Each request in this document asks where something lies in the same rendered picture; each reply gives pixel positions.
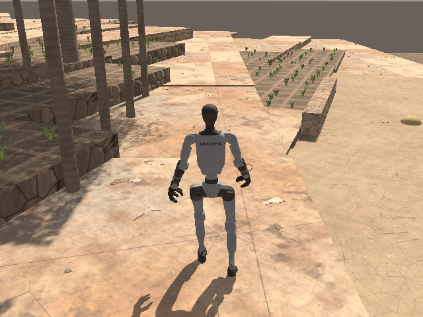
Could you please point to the right robot forearm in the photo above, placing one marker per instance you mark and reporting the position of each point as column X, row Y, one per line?
column 244, row 170

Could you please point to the right robot hand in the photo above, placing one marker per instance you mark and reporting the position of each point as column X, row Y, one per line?
column 240, row 178

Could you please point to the left robot forearm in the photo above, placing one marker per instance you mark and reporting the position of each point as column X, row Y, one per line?
column 177, row 177

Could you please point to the left robot hand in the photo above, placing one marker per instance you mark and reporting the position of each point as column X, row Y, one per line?
column 171, row 193

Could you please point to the humanoid robot head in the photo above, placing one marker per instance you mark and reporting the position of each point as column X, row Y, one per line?
column 209, row 114

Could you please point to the robot right foot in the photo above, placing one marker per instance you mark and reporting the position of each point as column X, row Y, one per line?
column 231, row 272

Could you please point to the robot left upper arm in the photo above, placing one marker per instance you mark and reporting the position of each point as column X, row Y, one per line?
column 186, row 149

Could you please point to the robot right upper arm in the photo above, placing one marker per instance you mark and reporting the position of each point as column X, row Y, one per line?
column 235, row 149

